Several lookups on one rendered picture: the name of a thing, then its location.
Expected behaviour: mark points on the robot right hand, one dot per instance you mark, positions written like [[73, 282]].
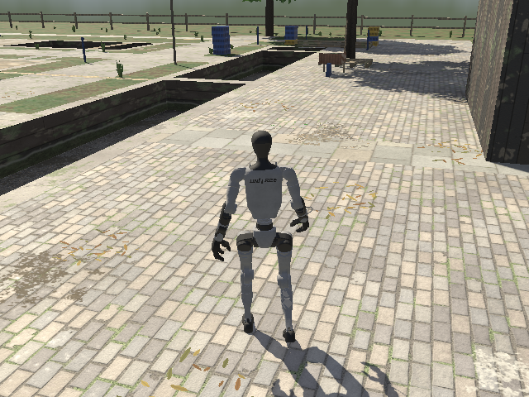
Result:
[[301, 229]]

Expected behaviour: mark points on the robot right forearm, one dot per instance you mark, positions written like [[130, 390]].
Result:
[[302, 213]]

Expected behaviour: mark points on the robot left foot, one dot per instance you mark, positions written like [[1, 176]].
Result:
[[248, 326]]

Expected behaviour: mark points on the robot left hand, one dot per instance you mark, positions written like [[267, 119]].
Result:
[[216, 248]]

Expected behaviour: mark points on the right robot upper arm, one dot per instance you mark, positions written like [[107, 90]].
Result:
[[293, 186]]

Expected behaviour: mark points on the robot left forearm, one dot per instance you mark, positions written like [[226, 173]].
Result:
[[222, 225]]

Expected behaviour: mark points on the left robot upper arm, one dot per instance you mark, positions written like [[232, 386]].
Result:
[[237, 175]]

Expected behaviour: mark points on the right robot shin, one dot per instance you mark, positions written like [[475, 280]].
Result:
[[286, 295]]

